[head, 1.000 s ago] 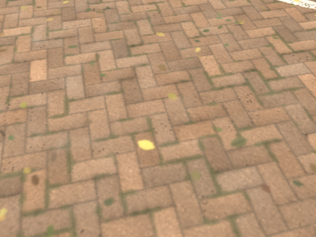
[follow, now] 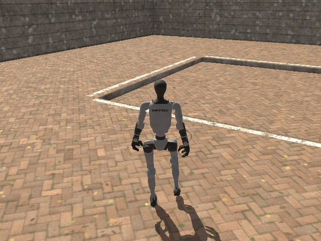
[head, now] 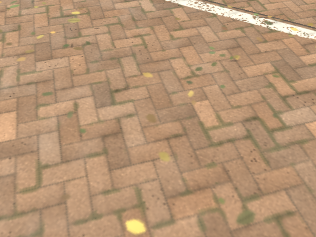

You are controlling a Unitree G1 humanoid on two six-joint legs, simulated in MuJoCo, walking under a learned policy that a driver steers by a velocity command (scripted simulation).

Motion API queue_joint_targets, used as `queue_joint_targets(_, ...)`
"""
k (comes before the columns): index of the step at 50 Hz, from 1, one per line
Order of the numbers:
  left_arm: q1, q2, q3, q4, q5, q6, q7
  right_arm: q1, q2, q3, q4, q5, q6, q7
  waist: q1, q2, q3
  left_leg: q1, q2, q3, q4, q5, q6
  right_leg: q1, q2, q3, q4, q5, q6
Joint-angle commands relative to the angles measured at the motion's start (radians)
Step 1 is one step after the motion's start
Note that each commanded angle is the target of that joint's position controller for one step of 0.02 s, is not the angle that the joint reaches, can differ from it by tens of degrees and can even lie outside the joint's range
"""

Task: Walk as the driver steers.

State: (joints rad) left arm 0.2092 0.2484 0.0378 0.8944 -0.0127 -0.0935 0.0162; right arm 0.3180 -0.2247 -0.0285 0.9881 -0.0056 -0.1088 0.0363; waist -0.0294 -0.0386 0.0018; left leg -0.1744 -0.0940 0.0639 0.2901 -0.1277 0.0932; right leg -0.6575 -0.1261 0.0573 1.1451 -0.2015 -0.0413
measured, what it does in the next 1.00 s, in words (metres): walks ahead, turning left: right foot, then left foot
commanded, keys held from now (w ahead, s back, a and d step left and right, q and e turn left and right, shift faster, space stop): w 0.24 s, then w+q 0.76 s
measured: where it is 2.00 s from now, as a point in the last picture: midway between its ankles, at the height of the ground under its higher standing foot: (120, 139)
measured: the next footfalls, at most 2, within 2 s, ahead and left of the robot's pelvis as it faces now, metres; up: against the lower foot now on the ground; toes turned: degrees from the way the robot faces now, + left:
right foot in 0.30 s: +0.34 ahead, -0.17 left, +0.00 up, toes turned -1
left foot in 0.88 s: +0.60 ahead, +0.11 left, +0.00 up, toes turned +21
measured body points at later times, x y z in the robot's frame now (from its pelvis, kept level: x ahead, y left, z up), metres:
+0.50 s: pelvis +0.28 -0.08 +0.00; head +0.29 -0.09 +0.45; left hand +0.33 +0.19 -0.12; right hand +0.36 -0.34 -0.14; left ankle +0.26 +0.08 -0.65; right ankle +0.30 -0.17 -0.74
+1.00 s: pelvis +0.53 +0.02 -0.01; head +0.56 +0.04 +0.43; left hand +0.52 +0.31 -0.14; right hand +0.74 -0.18 -0.13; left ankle +0.56 +0.10 -0.74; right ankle +0.48 -0.16 -0.64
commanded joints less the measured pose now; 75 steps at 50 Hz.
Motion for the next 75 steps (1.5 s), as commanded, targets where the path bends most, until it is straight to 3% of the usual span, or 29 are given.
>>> queue_joint_targets(1,0.034,0.046,0.014,-0.044,0.013,0.004,0.007,-0.038,-0.129,-0.020,-0.053,0.001,-0.018,-0.020,0.046,0.077,0.055,-0.103,0.279,-0.208,-0.205,0.082,0.170,-0.028,-0.043,0.001,-0.137,0.157,0.027)
queue_joint_targets(10,-0.257,0.040,0.002,-0.138,-0.010,-0.016,-0.035,0.121,-0.168,-0.031,-0.002,0.026,0.016,-0.038,-0.051,0.090,0.084,0.148,0.324,-0.178,-0.123,0.070,0.113,-0.007,0.030,-0.043,-0.583,0.230,0.019)
queue_joint_targets(14,-0.097,0.107,0.034,-0.114,-0.006,-0.034,-0.045,0.084,-0.179,-0.035,-0.008,0.025,0.037,-0.041,0.063,0.109,-0.003,0.168,0.311,-0.179,0.101,0.357,0.069,0.277,0.099,-0.085,-0.677,0.102,-0.042)
queue_joint_targets(15,0.101,0.171,0.063,-0.061,-0.003,-0.038,-0.037,0.069,-0.146,-0.021,-0.024,0.013,0.037,-0.039,0.144,0.081,-0.133,0.053,0.247,-0.134,0.336,0.382,0.038,0.558,0.057,-0.039,-0.654,0.128,-0.082)
queue_joint_targets(16,0.272,0.290,0.092,-0.035,0.019,-0.035,-0.029,0.134,-0.049,0.009,-0.055,0.004,0.022,-0.033,0.161,-0.119,-0.313,-0.316,0.107,-0.047,0.744,0.049,-0.032,0.983,-0.211,0.314,-0.665,0.093,-0.202)
queue_joint_targets(17,0.308,0.248,0.081,-0.021,0.021,-0.029,-0.033,0.182,-0.021,0.019,-0.040,0.029,-0.001,-0.030,0.151,-0.261,-0.417,-0.521,0.030,-0.158,0.964,-0.430,-0.044,1.091,-0.326,0.652,-0.814,-0.027,-0.277)
queue_joint_targets(18,0.236,0.166,0.057,-0.034,0.017,-0.032,-0.032,0.109,-0.144,-0.014,-0.048,0.056,-0.012,-0.031,0.147,-0.151,-0.277,-0.598,0.090,-0.227,1.054,-0.384,-0.027,0.966,-0.292,0.544,-0.834,-0.056,-0.223)
queue_joint_targets(19,0.140,0.123,0.042,-0.055,0.013,-0.032,-0.031,0.038,-0.161,-0.022,-0.071,0.061,-0.012,-0.035,0.116,-0.097,-0.174,-0.598,0.144,-0.200,1.039,-0.286,-0.019,0.820,-0.258,0.381,-0.852,-0.006,-0.180)
queue_joint_targets(24,0.023,0.065,0.029,-0.028,0.028,-0.044,-0.037,0.045,-0.067,-0.036,-0.068,0.043,0.051,-0.043,0.013,-0.049,-0.007,-0.454,0.220,-0.176,0.896,-0.070,-0.037,0.498,-0.125,0.009,-0.991,0.227,-0.125)
queue_joint_targets(32,0.080,0.122,0.046,0.008,0.028,-0.029,0.005,-0.182,-0.052,-0.041,-0.173,0.025,0.056,-0.018,0.053,-0.008,0.068,-0.564,0.205,-0.130,0.541,0.206,-0.051,0.575,-0.127,-0.183,-1.029,0.302,-0.111)
queue_joint_targets(38,0.161,0.152,0.059,0.037,0.007,0.008,0.013,-0.342,-0.037,-0.032,-0.272,0.029,0.055,0.022,0.097,0.001,0.112,-0.611,0.186,-0.029,0.395,0.096,-0.011,0.771,-0.183,-0.252,-0.941,0.437,-0.097)
queue_joint_targets(41,0.115,0.196,0.072,0.017,-0.002,0.024,0.020,-0.277,-0.081,-0.055,-0.291,0.032,0.061,0.031,0.027,-0.057,0.032,-0.405,0.094,0.066,0.384,-0.048,0.041,0.778,-0.178,-0.298,-0.758,0.894,-0.068)
queue_joint_targets(43,0.071,0.214,0.074,0.000,-0.009,0.034,0.022,-0.022,-0.176,-0.108,-0.236,0.037,0.063,0.020,-0.119,-0.051,-0.110,-0.033,0.013,0.074,0.282,-0.013,0.106,0.669,-0.129,-0.321,-0.397,0.950,-0.026)
queue_joint_targets(44,0.079,0.182,0.062,-0.025,0.009,0.023,0.020,0.115,-0.274,-0.143,-0.204,0.032,0.071,-0.006,-0.160,0.082,-0.190,0.265,0.158,-0.177,0.237,-0.013,0.165,0.398,-0.069,-0.317,-0.070,0.528,0.022)
queue_joint_targets(45,0.158,0.036,0.019,-0.082,0.019,-0.015,0.001,0.052,-0.355,-0.148,-0.237,0.031,0.061,-0.010,-0.024,0.308,-0.293,0.564,0.413,-0.792,0.096,-0.126,0.373,-0.034,0.165,-0.168,0.301,-0.349,0.078)
queue_joint_targets(46,0.041,0.120,0.033,-0.109,-0.018,-0.065,-0.017,0.099,-0.270,-0.121,-0.239,0.016,0.053,-0.006,-0.100,0.183,-0.353,0.575,0.432,-0.878,-0.015,-0.151,0.352,-0.136,0.139,0.047,0.350,-0.344,0.043)
queue_joint_targets(47,-0.031,0.135,0.037,-0.136,-0.046,-0.080,-0.022,0.067,-0.209,-0.105,-0.235,0.011,0.042,-0.006,-0.087,0.144,-0.225,0.479,0.399,-0.711,-0.005,-0.083,0.300,-0.189,0.091,0.041,0.301,-0.265,0.013)
queue_joint_targets(48,-0.032,0.127,0.036,-0.130,-0.029,-0.081,-0.015,-0.014,-0.169,-0.093,-0.249,0.021,0.034,-0.002,-0.027,0.035,-0.130,0.306,0.349,-0.573,-0.005,0.024,0.256,-0.139,0.042,0.036,0.193,-0.186,0.008)
queue_joint_targets(50,0.000,0.143,0.054,-0.119,0.008,-0.053,-0.007,-0.111,-0.120,-0.074,-0.281,0.017,0.030,-0.007,0.042,0.038,-0.077,0.089,0.282,-0.439,-0.037,0.150,0.216,0.005,-0.008,0.035,0.061,-0.124,0.025)
queue_joint_targets(55,-0.101,0.097,0.046,-0.176,0.031,-0.015,0.001,-0.051,-0.189,-0.089,-0.278,0.022,0.027,-0.038,0.035,0.060,-0.020,-0.057,0.221,-0.335,-0.076,0.272,0.204,0.020,0.022,-0.009,-0.215,0.050,0.097)
queue_joint_targets(60,-0.227,0.059,0.022,-0.194,0.010,-0.024,-0.025,0.029,-0.161,-0.073,-0.240,0.019,0.027,-0.045,-0.048,0.128,-0.001,-0.021,0.200,-0.241,-0.075,0.161,0.130,0.090,0.057,-0.051,-0.533,0.367,0.069)
queue_joint_targets(65,-0.316,0.092,0.021,-0.245,-0.002,-0.035,-0.056,0.086,-0.187,-0.075,-0.196,0.011,0.030,-0.046,-0.077,0.115,0.046,0.234,0.316,-0.278,-0.013,0.247,0.118,-0.074,0.061,-0.043,-0.599,0.227,-0.007)
queue_joint_targets(68,-0.230,0.114,0.028,-0.237,-0.005,-0.035,-0.073,0.041,-0.207,-0.078,-0.199,0.008,0.040,-0.054,-0.019,0.136,-0.005,0.277,0.318,-0.217,0.088,0.574,0.080,0.053,0.112,-0.083,-0.614,0.107,-0.059)
queue_joint_targets(70,0.004,0.171,0.060,-0.175,0.001,-0.028,-0.068,-0.006,-0.212,-0.073,-0.216,0.006,0.048,-0.058,0.106,0.111,-0.150,0.197,0.246,-0.132,0.362,0.812,0.037,0.403,0.168,-0.106,-0.644,0.171,-0.114)
queue_joint_targets(71,0.164,0.235,0.075,-0.154,0.009,-0.022,-0.060,-0.002,-0.182,-0.058,-0.241,-0.013,0.044,-0.062,0.154,-0.007,-0.264,-0.007,0.191,-0.087,0.665,0.511,0.001,0.680,-0.002,0.138,-0.646,0.226,-0.183)
queue_joint_targets(72,0.197,0.283,0.086,-0.144,0.006,-0.020,-0.067,0.133,-0.076,-0.029,-0.246,-0.011,0.020,-0.044,0.072,-0.276,-0.342,-0.430,0.001,-0.097,0.995,-0.328,-0.075,1.007,-0.202,0.637,-0.745,0.056,-0.355)
queue_joint_targets(73,0.199,0.194,0.067,-0.144,-0.014,-0.014,-0.064,0.071,-0.155,-0.035,-0.248,0.005,-0.004,-0.033,0.120,-0.173,-0.316,-0.564,0.045,-0.211,1.077,-0.391,-0.062,1.031,-0.192,0.716,-0.828,-0.126,-0.321)
queue_joint_targets(74,0.137,0.164,0.059,-0.165,-0.008,-0.007,-0.056,-0.039,-0.189,-0.043,-0.283,0.030,-0.022,-0.025,0.125,-0.095,-0.171,-0.624,0.089,-0.203,1.063,-0.304,-0.054,0.910,-0.164,0.585,-0.848,-0.100,-0.280)
queue_joint_targets(75,0.083,0.161,0.056,-0.185,0.002,-0.002,-0.053,-0.094,-0.180,-0.039,-0.297,0.022,-0.031,-0.027,0.100,0.021,-0.103,-0.593,0.125,-0.186,1.002,-0.240,-0.052,0.771,-0.129,0.490,-0.862,0.002,-0.258)
Velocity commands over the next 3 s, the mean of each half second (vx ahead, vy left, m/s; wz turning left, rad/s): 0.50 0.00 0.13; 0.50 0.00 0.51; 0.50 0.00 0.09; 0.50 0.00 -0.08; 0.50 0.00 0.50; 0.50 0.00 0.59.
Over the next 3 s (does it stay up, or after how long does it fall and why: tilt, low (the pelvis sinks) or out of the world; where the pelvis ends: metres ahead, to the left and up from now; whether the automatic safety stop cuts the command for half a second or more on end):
stays up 1.48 0.53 -0.03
